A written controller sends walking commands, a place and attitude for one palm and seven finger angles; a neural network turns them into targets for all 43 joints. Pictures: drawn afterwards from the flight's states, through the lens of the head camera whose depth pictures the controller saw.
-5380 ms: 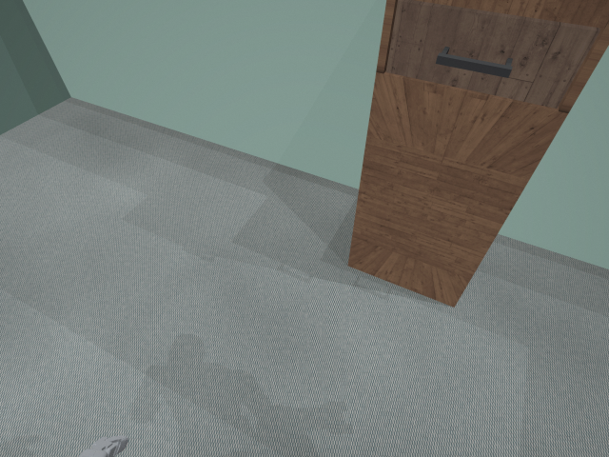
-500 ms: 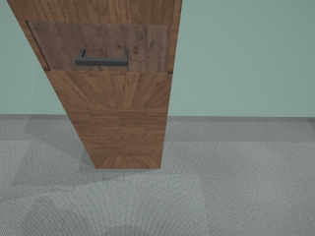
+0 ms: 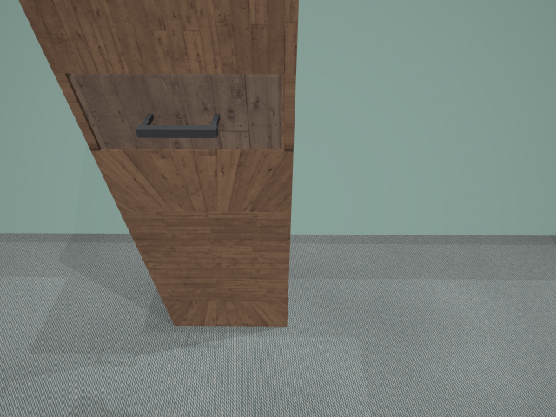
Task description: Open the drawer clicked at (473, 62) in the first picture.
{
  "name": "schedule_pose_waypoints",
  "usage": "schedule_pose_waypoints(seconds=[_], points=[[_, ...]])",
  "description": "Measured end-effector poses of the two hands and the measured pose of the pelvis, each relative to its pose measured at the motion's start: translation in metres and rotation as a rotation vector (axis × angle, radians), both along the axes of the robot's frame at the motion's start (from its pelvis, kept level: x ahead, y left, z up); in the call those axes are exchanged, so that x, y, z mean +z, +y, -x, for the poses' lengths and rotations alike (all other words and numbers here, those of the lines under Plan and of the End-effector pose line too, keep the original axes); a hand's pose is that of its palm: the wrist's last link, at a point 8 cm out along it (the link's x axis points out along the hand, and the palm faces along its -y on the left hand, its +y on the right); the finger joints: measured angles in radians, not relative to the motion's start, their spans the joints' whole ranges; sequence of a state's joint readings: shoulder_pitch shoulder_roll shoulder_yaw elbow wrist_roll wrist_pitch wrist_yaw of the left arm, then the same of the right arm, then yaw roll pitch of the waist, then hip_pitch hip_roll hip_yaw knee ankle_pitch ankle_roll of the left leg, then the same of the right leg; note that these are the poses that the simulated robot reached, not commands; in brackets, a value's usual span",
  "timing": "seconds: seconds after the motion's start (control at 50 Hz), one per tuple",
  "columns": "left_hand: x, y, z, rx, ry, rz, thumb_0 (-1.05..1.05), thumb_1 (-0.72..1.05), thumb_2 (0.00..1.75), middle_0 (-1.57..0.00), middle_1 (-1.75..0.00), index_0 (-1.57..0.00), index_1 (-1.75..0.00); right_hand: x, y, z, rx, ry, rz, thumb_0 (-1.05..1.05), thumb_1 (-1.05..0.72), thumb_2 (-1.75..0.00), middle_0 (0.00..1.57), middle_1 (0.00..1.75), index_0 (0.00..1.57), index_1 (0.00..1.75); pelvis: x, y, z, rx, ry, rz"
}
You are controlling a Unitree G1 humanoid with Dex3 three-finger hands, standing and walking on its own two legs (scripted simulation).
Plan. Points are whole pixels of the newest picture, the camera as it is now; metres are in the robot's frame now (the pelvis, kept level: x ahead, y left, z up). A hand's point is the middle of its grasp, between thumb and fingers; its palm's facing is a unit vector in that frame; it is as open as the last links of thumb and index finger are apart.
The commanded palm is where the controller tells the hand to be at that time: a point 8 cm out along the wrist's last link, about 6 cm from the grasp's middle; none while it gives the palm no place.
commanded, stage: look again from close up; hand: left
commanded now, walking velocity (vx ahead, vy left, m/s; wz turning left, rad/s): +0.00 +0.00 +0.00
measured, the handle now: (180, 125) +0.59 +0.22 +0.14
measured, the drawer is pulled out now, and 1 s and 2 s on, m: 0.00 0.00 0.00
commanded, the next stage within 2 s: shuffle to correct the standing spot in 0.46 s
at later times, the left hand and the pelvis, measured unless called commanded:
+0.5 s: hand out of the picture -0.04 +0.16 -0.17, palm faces +0.06 -0.99 -0.15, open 7.3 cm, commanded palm none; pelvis -0.01 +0.00 +0.00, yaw +0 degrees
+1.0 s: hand out of the picture +0.01 +0.19 -0.18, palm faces +0.00 -0.99 -0.14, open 7.4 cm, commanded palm none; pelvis +0.05 +0.03 +0.00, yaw -2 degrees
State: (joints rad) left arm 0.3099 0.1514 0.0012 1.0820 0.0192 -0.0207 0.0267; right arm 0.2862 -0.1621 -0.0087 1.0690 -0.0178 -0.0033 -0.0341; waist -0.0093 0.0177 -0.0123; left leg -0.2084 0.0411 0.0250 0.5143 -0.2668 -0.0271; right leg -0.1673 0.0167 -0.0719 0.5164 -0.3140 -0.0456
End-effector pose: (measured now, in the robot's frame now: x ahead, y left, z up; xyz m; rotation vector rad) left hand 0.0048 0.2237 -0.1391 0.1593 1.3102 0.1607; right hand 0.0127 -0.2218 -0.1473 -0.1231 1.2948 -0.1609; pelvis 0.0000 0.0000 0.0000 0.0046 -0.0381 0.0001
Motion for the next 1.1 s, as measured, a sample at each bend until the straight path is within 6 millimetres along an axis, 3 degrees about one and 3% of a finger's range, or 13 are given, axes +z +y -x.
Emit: schedule_pose_waypoints(seconds=[0.22,0.42,0.68,0.86,0.92,0.96,1.1], points=[[-0.002,-0.017,0.045,0.037,0.092,0.040,0.00,0.91,0.90,-0.20,-0.30,-0.20,-0.30,-0.001,0.009,0.036,0.007,0.102,-0.030,0.01,-0.92,-0.90,0.20,0.30,0.19,0.30,0.003,-0.004,0.009,0.007,-0.003,0.002],[-0.003,-0.021,0.057,0.051,0.120,0.059,0.00,0.91,0.90,-0.20,-0.30,-0.20,-0.30,0.001,0.021,0.056,-0.005,0.152,-0.043,0.01,-0.91,-0.90,0.20,0.30,0.19,0.30,0.004,0.000,0.011,0.008,0.004,0.004],[-0.007,-0.011,0.044,0.051,0.091,0.061,0.00,0.91,0.90,-0.19,-0.30,-0.20,-0.30,-0.001,0.032,0.047,-0.005,0.130,-0.048,0.01,-0.91,-0.90,0.20,0.30,0.19,0.30,0.001,0.009,0.007,0.005,0.011,0.003],[-0.020,0.004,0.042,0.091,0.145,0.086,0.00,0.91,0.90,-0.19,-0.30,-0.20,-0.30,-0.001,0.037,0.025,-0.017,0.133,-0.010,0.01,-0.91,-0.90,0.20,0.30,0.19,0.30,-0.008,0.023,-0.025,0.003,0.025,0.010],[-0.020,0.009,0.033,0.056,0.191,0.089,0.00,0.91,0.90,-0.19,-0.30,-0.20,-0.30,-0.001,0.041,0.017,-0.048,0.110,-0.002,0.01,-0.91,-0.90,0.20,0.30,0.19,0.30,-0.009,0.028,-0.039,-0.023,0.036,-0.003],[-0.016,0.012,0.017,0.021,0.201,0.081,0.00,0.91,0.90,-0.19,-0.30,-0.20,-0.30,0.001,0.045,0.018,-0.074,0.110,-0.006,0.00,-0.91,-0.90,0.20,0.30,0.19,0.30,-0.006,0.028,-0.046,-0.034,0.041,-0.005],[0.002,0.017,-0.081,-0.031,0.065,0.002,0.02,0.95,0.90,-0.19,-0.30,-0.20,-0.30,0.007,0.050,0.035,-0.091,0.262,-0.067,0.00,-0.91,-0.90,0.20,0.30,0.20,0.30,0.002,0.013,-0.069,-0.020,0.053,-0.003]])
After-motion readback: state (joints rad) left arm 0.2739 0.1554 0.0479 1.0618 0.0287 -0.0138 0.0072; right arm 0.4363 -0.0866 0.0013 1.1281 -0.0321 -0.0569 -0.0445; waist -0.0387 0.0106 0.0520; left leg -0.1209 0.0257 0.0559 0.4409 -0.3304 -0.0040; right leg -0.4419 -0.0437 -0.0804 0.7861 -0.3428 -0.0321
